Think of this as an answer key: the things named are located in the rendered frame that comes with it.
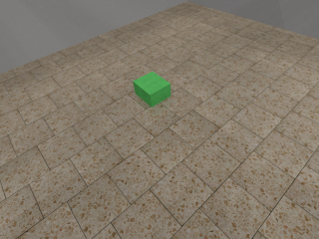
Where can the carton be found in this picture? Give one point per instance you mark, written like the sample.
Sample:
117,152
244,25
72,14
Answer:
152,88

